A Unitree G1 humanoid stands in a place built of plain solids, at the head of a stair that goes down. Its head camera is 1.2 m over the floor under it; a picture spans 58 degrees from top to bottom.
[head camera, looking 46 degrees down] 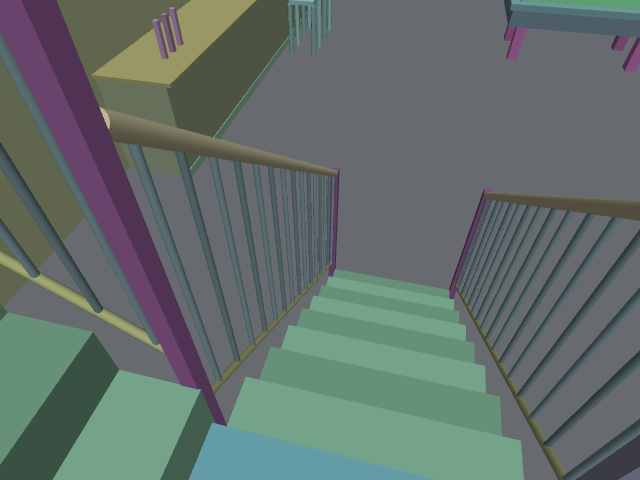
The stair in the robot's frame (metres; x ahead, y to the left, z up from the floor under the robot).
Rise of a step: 0.18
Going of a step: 0.22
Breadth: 0.89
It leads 14 degrees to the right of straight ahead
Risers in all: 9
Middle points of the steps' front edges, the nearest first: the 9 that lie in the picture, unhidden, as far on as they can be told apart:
0.36 -0.13 0.00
0.58 -0.18 -0.17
0.80 -0.23 -0.35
1.02 -0.29 -0.53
1.24 -0.34 -0.71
1.45 -0.39 -0.88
1.67 -0.44 -1.06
1.89 -0.50 -1.24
2.11 -0.55 -1.41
